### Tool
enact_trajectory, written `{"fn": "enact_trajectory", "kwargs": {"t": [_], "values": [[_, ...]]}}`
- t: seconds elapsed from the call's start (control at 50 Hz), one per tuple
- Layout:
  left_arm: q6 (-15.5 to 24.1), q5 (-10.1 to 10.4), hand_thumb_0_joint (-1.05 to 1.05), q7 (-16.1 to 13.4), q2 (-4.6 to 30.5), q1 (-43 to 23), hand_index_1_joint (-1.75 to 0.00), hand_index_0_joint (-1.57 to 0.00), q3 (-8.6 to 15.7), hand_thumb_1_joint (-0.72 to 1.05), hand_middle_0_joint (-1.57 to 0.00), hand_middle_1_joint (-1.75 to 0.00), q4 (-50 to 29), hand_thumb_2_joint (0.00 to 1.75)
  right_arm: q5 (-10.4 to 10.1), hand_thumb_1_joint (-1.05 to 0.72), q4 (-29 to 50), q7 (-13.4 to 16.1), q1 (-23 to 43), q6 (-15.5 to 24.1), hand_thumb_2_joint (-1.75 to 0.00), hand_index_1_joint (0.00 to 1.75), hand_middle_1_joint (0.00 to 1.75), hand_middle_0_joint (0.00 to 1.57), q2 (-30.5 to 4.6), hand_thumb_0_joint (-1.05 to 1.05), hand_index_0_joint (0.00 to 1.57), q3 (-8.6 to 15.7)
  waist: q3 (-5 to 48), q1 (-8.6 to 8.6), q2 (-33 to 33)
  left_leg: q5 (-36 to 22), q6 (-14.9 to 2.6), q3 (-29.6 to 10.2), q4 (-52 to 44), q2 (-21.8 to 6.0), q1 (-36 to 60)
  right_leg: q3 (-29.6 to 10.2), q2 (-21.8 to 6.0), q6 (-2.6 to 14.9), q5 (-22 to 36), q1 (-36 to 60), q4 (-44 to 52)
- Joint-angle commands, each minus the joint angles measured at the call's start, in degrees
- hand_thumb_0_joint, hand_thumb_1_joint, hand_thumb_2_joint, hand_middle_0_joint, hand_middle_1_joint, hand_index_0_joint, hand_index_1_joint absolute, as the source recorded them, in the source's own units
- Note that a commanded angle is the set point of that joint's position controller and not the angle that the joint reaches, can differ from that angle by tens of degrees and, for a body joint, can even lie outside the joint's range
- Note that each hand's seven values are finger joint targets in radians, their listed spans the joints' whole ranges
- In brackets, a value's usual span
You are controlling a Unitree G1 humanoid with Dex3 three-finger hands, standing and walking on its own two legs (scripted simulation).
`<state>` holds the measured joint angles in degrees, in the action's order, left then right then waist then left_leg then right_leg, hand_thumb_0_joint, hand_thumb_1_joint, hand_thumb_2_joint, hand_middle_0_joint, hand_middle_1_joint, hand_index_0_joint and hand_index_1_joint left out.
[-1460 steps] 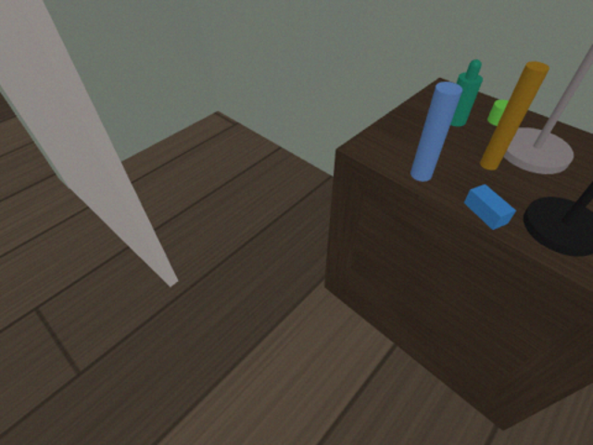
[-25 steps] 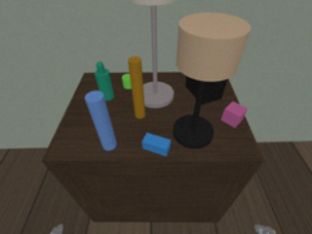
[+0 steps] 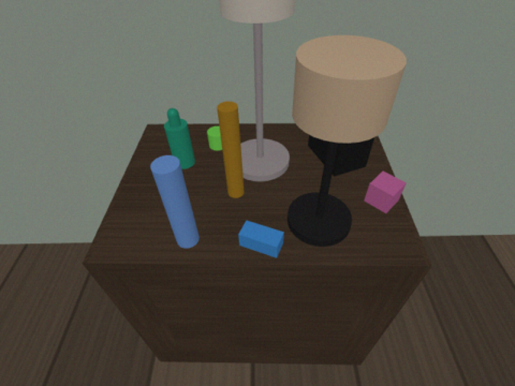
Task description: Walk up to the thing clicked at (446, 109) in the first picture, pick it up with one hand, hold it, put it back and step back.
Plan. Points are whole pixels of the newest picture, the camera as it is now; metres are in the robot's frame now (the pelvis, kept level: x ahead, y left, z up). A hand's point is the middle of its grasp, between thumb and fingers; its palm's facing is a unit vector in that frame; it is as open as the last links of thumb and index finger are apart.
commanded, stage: home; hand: left
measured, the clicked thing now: (178, 206) +0.45 +0.18 +0.01
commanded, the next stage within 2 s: stand in 1.18 s
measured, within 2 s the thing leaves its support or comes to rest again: neither
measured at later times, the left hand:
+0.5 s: hand out of the picture +0.09 +0.25 -0.15, palm faces -0.03 -0.93 -0.35, open 17.5 cm
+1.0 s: hand out of the picture +0.13 +0.24 -0.14, palm faces -0.02 -0.94 -0.35, open 17.5 cm
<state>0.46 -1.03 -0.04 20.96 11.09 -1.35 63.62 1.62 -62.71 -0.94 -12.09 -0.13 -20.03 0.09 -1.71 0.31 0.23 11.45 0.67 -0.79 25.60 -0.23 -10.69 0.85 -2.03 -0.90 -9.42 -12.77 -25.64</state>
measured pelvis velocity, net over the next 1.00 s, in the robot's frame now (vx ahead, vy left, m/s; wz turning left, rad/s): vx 0.04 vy -0.01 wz -0.01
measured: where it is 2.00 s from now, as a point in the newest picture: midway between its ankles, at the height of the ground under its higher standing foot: outside the picture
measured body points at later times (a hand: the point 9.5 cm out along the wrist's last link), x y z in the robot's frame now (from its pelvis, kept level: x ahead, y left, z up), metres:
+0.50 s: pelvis +0.02 +0.00 +0.01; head +0.03 -0.01 +0.46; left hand +0.09 +0.30 -0.12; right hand +0.09 -0.30 -0.13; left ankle +0.03 +0.13 -0.74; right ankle +0.05 -0.13 -0.74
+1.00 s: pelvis +0.04 -0.01 +0.01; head +0.04 -0.01 +0.46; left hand +0.13 +0.29 -0.12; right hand +0.11 -0.31 -0.13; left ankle +0.03 +0.13 -0.74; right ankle +0.05 -0.13 -0.74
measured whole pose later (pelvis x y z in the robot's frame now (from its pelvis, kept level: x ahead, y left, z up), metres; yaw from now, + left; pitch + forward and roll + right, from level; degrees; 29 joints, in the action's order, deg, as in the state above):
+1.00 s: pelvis +0.04 -0.01 +0.01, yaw +0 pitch -3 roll +0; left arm 0.5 -0.6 -0.1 19.4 4.8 0.0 65.6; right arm 1.1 -64.6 0.1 -6.6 0.3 -20.6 -0.2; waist -2.5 -0.3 0.8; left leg 11.4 1.4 -0.7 18.7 -1.3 -4.7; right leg 1.0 -1.0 -0.6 -9.5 -7.1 -19.3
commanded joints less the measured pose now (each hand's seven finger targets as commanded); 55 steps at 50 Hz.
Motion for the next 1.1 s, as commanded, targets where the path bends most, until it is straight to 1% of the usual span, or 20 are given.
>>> {"fn": "enact_trajectory", "kwargs": {"t": [0.0, 0.04, 0.1, 0.16, 0.18, 0.22, 0.26, 0.3, 0.4, 0.42, 0.46, 0.5, 0.56, 0.66, 0.76, 0.8, 0.86, 0.94, 1.0, 1.08], "values": [[1.31, 0.12, 0.00, -0.62, 12.42, -3.17, -0.05, -0.05, 2.46, -0.54, -0.05, -0.05, -2.21, 0.06, -0.44, -0.90, 3.25, 1.06, 3.35, 1.50, -0.90, 0.30, 0.30, 0.20, -12.39, 0.00, 0.20, 2.30, -1.48, 0.28, 0.65, 11.73, -2.55, -7.22, -9.58, -5.16, -5.58, -6.89, -4.40, 2.31, -12.46, 0.71, 7.44], [1.33, 0.18, 0.00, -0.57, 11.83, -3.06, -0.05, -0.05, 2.39, -0.56, -0.05, -0.05, -1.77, 0.05, -0.51, -0.90, 3.02, 1.05, 3.71, 1.60, -0.90, 0.30, 0.30, 0.20, -12.32, 0.00, 0.20, 2.19, -0.92, 0.51, 1.17, 10.30, -2.57, -7.40, -9.76, -5.49, -5.22, -6.33, -4.38, 2.28, -10.24, 1.71, 6.94], [1.64, 0.15, 0.00, -0.60, 11.85, -3.67, -0.05, -0.05, 2.28, -0.55, -0.05, -0.05, -1.09, 0.05, -0.83, -0.90, 2.66, 1.08, 4.17, 1.81, -0.90, 0.30, 0.30, 0.20, -11.66, 0.00, 0.20, 1.94, 0.47, 0.25, -0.87, 4.08, -2.52, -6.52, -8.54, -5.50, -2.34, -6.52, -4.95, 2.26, -6.39, 2.65, 7.55], [1.37, 0.33, 0.00, -0.60, 12.02, -4.81, -0.05, -0.05, 2.44, -0.55, -0.05, -0.05, -1.00, 0.06, -0.82, -0.89, 2.16, 1.19, 3.74, 1.68, -0.90, 0.30, 0.30, 0.20, -11.76, 0.00, 0.20, 1.77, -1.27, -0.17, -0.16, 4.83, -2.34, -6.04, -9.10, -5.30, -2.56, -6.64, -4.88, 2.26, -7.64, 1.78, 8.06], [1.30, 0.42, 0.00, -0.60, 11.61, -4.77, -0.05, -0.05, 2.41, -0.56, -0.05, -0.05, -1.01, 0.05, -0.76, -0.90, 2.14, 1.28, 4.10, 1.74, -0.90, 0.30, 0.30, 0.20, -12.10, 0.00, 0.20, 1.80, -0.43, 0.05, 0.75, 3.95, -2.36, -6.09, -9.14, -5.59, -2.25, -6.68, -5.01, 2.34, -5.69, 2.59, 7.97], [1.11, 0.41, 0.00, -0.54, 11.66, -4.82, -0.05, -0.05, 2.50, -0.56, -0.05, -0.05, -0.65, 0.05, -0.84, -0.90, 1.99, 1.33, 4.65, 1.71, -0.90, 0.30, 0.30, 0.20, -12.29, 0.00, 0.20, 1.73, -1.44, 0.19, 0.69, 6.15, -2.10, -6.50, -10.42, -5.57, -3.60, -6.10, -4.49, 2.14, -6.57, 2.97, 7.48], [1.28, 0.26, 0.00, -0.52, 11.32, -4.70, -0.05, -0.05, 2.40, -0.56, -0.05, -0.05, -0.57, 0.05, -0.87, -0.90, 2.07, 1.37, 4.99, 1.79, -0.90, 0.30, 0.30, 0.20, -12.33, 0.00, 0.20, 1.70, 0.94, 0.08, 0.34, 2.75, -2.32, -6.10, -9.48, -6.02, -1.30, -6.14, -4.96, 2.15, -3.16, 3.94, 7.69], [1.21, 0.23, 0.00, -0.51, 11.24, -5.10, -0.05, -0.05, 2.46, -0.55, -0.05, -0.05, -0.32, 0.06, -0.90, -0.90, 1.81, 1.40, 5.57, 1.70, -0.90, 0.30, 0.30, 0.20, -12.26, 0.00, 0.20, 1.71, -0.08, 0.08, -0.24, 3.27, -2.12, -6.00, -9.55, -5.81, -1.13, -6.08, -4.74, 2.02, -4.60, 3.19, 8.03], [1.37, 0.40, 0.00, -0.52, 11.15, -5.96, -0.05, -0.05, 2.54, -0.57, -0.05, -0.05, -0.34, 0.05, -0.96, -0.90, 1.53, 1.46, 5.84, 1.87, -0.90, 0.30, 0.30, 0.20, -12.18, 0.00, 0.20, 1.49, 1.62, -0.05, -0.24, -2.53, -1.78, -5.20, -9.18, -6.08, 1.07, -5.92, -5.17, 1.89, 1.02, 5.03, 8.13], [1.35, 0.44, 0.00, -0.50, 11.10, -5.93, -0.05, -0.05, 2.62, -0.57, -0.05, -0.05, -0.32, 0.04, -0.96, -0.90, 1.35, 1.50, 5.82, 1.87, -0.90, 0.30, 0.30, 0.20, -12.31, 0.00, 0.20, 1.46, 1.41, -0.08, -0.22, -1.83, -1.71, -5.08, -9.31, -6.03, 1.00, -5.93, -5.15, 1.72, 1.50, 5.08, 8.41], [1.48, 0.36, 0.00, -0.66, 11.03, -6.62, -0.05, -0.05, 2.60, -0.56, -0.05, -0.05, -0.50, 0.05, -1.08, -0.90, 1.56, 1.48, 6.34, 1.83, -0.90, 0.30, 0.30, 0.20, -12.17, 0.00, 0.20, 1.51, 2.80, -0.36, -0.79, -5.20, -1.74, -4.97, -8.68, -6.35, 2.55, -5.73, -5.48, 1.69, 4.51, 5.83, 8.28], [1.49, 0.42, 0.00, -0.60, 11.02, -6.72, -0.05, -0.05, 2.67, -0.56, -0.05, -0.05, -0.42, 0.05, -0.98, -0.90, 1.24, 1.54, 6.55, 1.69, -0.90, 0.30, 0.30, 0.20, -12.32, 0.00, 0.20, 1.44, 2.62, -0.20, -0.72, -4.51, -1.73, -4.85, -8.72, -6.43, 2.77, -5.70, -5.45, 1.52, 4.81, 5.95, 8.63], [1.47, 0.46, 0.00, -0.70, 11.20, -7.29, -0.05, -0.05, 2.94, -0.56, -0.05, -0.05, -0.54, 0.05, -0.92, -0.90, 1.24, 1.66, 6.92, 1.67, -0.90, 0.30, 0.30, 0.20, -12.42, 0.00, 0.20, 1.44, 3.60, -0.25, -0.47, -7.15, -1.55, -4.44, -8.80, -6.59, 3.51, -5.56, -5.71, 1.58, 8.64, 7.35, 8.12], [1.35, 0.59, 0.00, -0.66, 10.90, -7.52, -0.05, -0.05, 3.09, -0.58, -0.05, -0.05, -0.37, 0.04, -0.92, -0.90, 0.95, 1.78, 7.01, 1.67, -0.90, 0.30, 0.30, 0.20, -12.51, 0.00, 0.20, 1.44, 4.24, -0.12, -0.16, -9.59, -1.38, -4.07, -8.90, -6.94, 4.40, -5.34, -5.78, 1.61, 10.65, 8.55, 8.03], [1.35, 0.34, 0.00, -0.74, 10.98, -8.02, -0.05, -0.05, 3.12, -0.58, -0.05, -0.05, -0.58, 0.04, -0.93, -0.90, 1.04, 1.80, 7.38, 1.55, -0.90, 0.30, 0.30, 0.20, -12.45, 0.00, 0.20, 1.55, 3.99, -0.23, -0.51, -10.17, -1.14, -4.03, -9.15, -7.02, 4.95, -4.69, -5.60, 1.33, 10.59, 8.24, 8.51], [1.26, 0.36, 0.00, -0.78, 11.18, -8.39, -0.05, -0.05, 3.25, -0.56, -0.05, -0.05, -0.53, 0.05, -0.94, -0.90, 0.95, 1.81, 7.34, 1.49, -0.90, 0.30, 0.30, 0.20, -12.08, 0.00, 0.20, 1.46, 3.08, -0.27, -0.68, -8.43, -1.09, -4.06, -9.60, -6.84, 4.35, -4.84, -5.50, 1.29, 9.10, 8.07, 8.89], [1.28, 0.48, 0.00, -0.73, 11.06, -8.37, -0.05, -0.05, 3.33, -0.58, -0.05, -0.05, -0.79, 0.04, -0.82, -0.90, 1.02, 1.76, 7.53, 1.50, -0.90, 0.30, 0.30, 0.20, -12.34, 0.00, 0.20, 1.61, 2.91, -0.12, 0.00, -8.47, -1.00, -3.98, -9.88, -6.88, 4.56, -4.69, -5.43, 1.39, 8.61, 7.61, 9.01], [1.38, 0.39, 0.00, -0.75, 11.08, -8.54, -0.05, -0.05, 3.40, -0.57, -0.05, -0.05, -0.97, 0.04, -0.82, -0.90, 1.09, 1.80, 7.30, 1.58, -0.90, 0.30, 0.30, 0.20, -12.34, 0.00, 0.20, 1.75, 3.76, -0.30, -0.15, -9.68, -1.11, -3.81, -9.77, -7.05, 4.98, -4.79, -5.74, 1.37, 10.40, 8.63, 8.89], [1.19, 0.48, 0.00, -0.66, 11.04, -8.48, -0.05, -0.05, 3.36, -0.57, -0.05, -0.05, -0.77, 0.04, -0.84, -0.90, 0.92, 1.81, 7.26, 1.52, -0.90, 0.30, 0.30, 0.20, -12.18, 0.00, 0.20, 1.75, 1.97, -0.20, -0.53, -7.15, -0.97, -3.96, -10.41, -6.95, 4.64, -4.83, -5.33, 1.46, 6.54, 7.02, 9.67], [1.21, 0.39, 0.00, -0.64, 11.39, -8.52, -0.05, -0.05, 3.58, -0.58, -0.05, -0.05, -0.94, 0.04, -0.77, -0.90, 1.06, 1.71, 7.27, 1.47, -0.90, 0.30, 0.30, 0.20, -12.21, 0.00, 0.20, 1.96, 2.24, -0.30, -0.51, -5.14, -1.21, -3.76, -10.68, -6.83, 4.15, -5.18, -5.41, 1.76, 5.82, 7.62, 10.01]]}}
